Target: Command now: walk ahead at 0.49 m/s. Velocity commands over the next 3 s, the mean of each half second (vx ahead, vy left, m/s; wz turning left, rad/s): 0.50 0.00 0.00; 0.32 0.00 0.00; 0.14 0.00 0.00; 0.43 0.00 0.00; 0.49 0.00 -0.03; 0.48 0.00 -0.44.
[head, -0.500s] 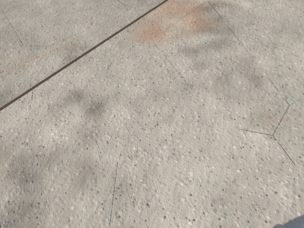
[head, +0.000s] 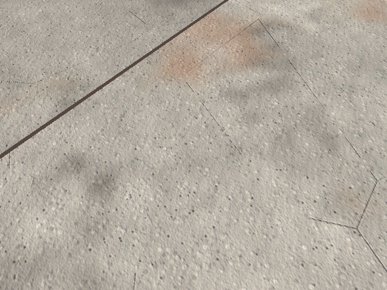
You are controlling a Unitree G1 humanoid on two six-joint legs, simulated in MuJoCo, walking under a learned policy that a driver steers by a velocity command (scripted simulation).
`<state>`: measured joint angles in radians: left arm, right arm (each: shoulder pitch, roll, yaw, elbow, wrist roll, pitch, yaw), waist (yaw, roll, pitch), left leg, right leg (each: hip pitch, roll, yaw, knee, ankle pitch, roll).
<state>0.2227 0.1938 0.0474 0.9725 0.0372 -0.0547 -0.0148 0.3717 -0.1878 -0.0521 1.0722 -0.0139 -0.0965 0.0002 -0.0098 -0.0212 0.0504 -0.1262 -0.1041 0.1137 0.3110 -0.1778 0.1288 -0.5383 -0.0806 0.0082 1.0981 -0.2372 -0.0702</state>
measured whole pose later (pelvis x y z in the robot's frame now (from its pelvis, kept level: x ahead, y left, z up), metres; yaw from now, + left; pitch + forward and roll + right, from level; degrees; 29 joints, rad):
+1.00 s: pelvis +0.50 -0.02 -0.01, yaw +0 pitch -1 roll -1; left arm 0.32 0.16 0.03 1.05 0.02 -0.04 0.03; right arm 0.18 -0.16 -0.02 1.00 -0.01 -0.07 -0.02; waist 0.02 -0.02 0.08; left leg -0.33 -0.04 0.11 0.44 -0.10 0.10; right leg -0.30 0.02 0.01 1.01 -0.49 -0.02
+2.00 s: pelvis +0.76 -0.03 -0.02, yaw +1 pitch +1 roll +0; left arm -0.02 0.17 0.04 0.88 0.02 -0.06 -0.02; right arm 0.53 -0.15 -0.02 1.11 -0.02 -0.10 -0.02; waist -0.06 0.00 0.05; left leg 0.14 -0.03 0.04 0.33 -0.45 0.04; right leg -0.47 0.01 -0.12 0.52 -0.12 -0.12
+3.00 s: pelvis +1.29 -0.03 +0.00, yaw -17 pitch +0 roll +1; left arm 0.06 0.21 0.05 0.84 0.04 -0.01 -0.06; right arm 0.41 -0.18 -0.05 1.01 -0.01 -0.11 -0.02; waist -0.04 -0.03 0.06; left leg 0.04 0.00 0.30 0.27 -0.32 0.02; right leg -0.62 -0.07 -0.09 0.71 -0.02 -0.08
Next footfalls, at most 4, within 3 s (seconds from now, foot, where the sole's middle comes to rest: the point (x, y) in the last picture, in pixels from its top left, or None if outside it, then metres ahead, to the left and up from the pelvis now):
0.32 right None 0.35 -0.11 -0.78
0.86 left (186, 254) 0.62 0.05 -0.78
1.22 right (242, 273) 0.55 -0.15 -0.78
2.00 right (222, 182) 0.93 -0.11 -0.78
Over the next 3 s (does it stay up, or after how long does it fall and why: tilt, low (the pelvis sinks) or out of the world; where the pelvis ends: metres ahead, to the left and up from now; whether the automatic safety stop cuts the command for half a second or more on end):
stays up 1.29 -0.03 0.00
